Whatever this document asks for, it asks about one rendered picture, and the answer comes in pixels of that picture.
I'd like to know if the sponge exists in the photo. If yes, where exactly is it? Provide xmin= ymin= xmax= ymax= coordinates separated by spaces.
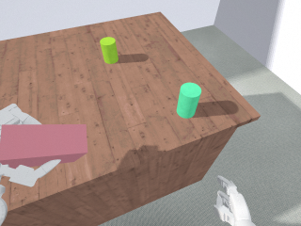
xmin=0 ymin=124 xmax=88 ymax=169

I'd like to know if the robot right hand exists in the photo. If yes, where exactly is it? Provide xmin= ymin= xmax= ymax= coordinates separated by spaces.
xmin=214 ymin=175 xmax=252 ymax=226

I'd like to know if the table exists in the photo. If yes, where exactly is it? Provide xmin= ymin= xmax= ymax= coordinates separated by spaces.
xmin=0 ymin=11 xmax=261 ymax=226

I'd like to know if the robot left hand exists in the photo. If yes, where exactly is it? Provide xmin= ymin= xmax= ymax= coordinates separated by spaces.
xmin=0 ymin=104 xmax=61 ymax=187

